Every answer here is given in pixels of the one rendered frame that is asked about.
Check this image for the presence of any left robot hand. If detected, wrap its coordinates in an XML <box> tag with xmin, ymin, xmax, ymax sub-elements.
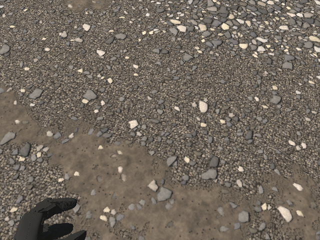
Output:
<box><xmin>11</xmin><ymin>197</ymin><xmax>87</xmax><ymax>240</ymax></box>

